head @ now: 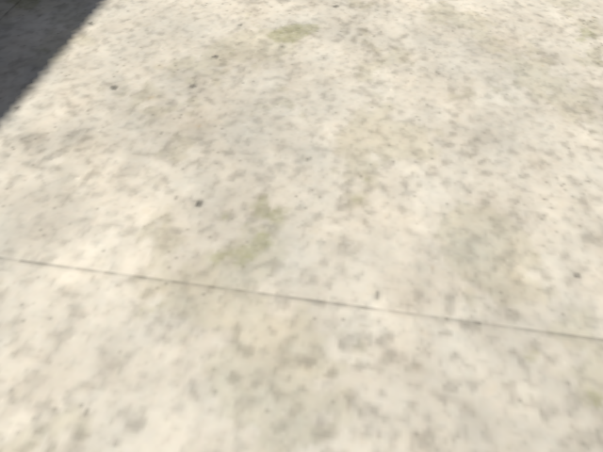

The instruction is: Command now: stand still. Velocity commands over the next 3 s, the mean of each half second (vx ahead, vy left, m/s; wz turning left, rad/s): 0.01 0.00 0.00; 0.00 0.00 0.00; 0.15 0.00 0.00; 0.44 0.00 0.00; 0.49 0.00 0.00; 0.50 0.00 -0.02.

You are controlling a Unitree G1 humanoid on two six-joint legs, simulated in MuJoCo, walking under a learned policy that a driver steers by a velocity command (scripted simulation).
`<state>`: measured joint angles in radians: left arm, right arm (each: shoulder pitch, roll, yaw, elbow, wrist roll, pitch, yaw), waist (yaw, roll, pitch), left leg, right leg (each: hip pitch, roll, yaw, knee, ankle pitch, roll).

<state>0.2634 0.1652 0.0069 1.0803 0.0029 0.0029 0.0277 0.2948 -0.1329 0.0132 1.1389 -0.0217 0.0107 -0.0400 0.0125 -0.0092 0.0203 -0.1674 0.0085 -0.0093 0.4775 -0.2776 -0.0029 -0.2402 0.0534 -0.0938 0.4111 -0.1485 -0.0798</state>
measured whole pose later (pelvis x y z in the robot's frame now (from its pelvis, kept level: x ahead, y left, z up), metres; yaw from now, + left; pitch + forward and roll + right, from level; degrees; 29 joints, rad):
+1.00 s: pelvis +0.04 +0.03 +0.00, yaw -1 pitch -1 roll +0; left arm 0.30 0.12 0.00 1.17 0.01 -0.01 0.04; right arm 0.35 -0.11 0.02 1.16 -0.01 -0.02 -0.05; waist 0.01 0.01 0.03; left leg -0.05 -0.03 0.01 0.37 -0.30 0.04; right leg -0.17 0.02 -0.05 0.40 -0.21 -0.03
